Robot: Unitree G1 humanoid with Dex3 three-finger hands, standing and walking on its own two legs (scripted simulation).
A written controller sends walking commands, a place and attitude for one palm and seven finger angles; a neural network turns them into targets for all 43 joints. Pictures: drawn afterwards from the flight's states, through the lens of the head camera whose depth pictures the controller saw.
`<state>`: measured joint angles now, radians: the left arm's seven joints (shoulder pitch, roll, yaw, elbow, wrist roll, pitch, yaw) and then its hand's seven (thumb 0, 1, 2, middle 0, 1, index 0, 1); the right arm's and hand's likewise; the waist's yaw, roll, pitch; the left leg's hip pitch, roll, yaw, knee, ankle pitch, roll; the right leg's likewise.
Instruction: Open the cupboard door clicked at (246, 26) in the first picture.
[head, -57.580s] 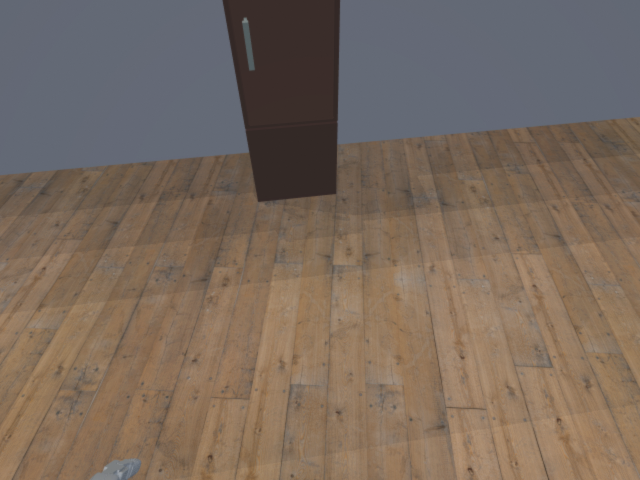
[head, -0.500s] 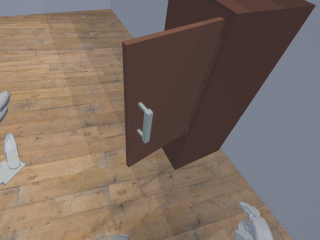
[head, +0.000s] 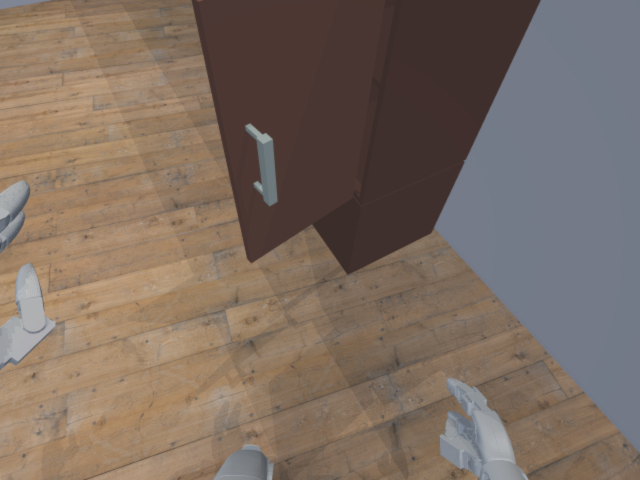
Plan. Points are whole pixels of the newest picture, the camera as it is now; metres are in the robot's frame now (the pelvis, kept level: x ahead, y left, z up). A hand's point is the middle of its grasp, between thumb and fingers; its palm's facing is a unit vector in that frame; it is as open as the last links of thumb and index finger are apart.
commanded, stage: stop stepping back and stand still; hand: left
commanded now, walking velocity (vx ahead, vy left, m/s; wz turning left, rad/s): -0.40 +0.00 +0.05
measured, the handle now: (261, 166) +0.60 +0.15 -0.03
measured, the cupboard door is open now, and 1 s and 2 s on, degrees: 100 100 100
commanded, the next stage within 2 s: let the arm hang, fingers relaxed in 0.84 s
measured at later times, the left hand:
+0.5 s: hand out of the picture +0.05 +0.28 +0.18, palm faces +0.53 -0.72 -0.44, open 7.5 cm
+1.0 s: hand out of the picture +0.10 +0.27 +0.11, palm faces +0.38 -0.78 -0.49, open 7.4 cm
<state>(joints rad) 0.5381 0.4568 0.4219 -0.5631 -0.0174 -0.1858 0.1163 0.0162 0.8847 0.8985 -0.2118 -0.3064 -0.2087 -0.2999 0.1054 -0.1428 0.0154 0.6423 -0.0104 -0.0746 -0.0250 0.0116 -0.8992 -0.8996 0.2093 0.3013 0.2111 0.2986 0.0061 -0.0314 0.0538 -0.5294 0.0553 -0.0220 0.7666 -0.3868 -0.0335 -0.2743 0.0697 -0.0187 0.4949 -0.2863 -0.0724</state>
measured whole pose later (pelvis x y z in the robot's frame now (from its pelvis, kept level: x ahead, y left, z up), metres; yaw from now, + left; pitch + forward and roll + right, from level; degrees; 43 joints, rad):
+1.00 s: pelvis -0.12 -0.01 -0.01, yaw +2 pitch +1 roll +0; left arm 0.41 0.40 0.37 -0.25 0.02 -0.15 0.10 0.01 0.89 0.90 -0.21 -0.31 -0.20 -0.30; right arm 0.22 -0.28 -0.05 0.69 -0.02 -0.11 -0.03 0.01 -0.91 -0.90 0.20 0.30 0.20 0.30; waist -0.01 0.00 -0.02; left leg -0.35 -0.01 0.05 0.59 -0.25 0.04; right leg -0.29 -0.03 -0.02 0.73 -0.44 0.02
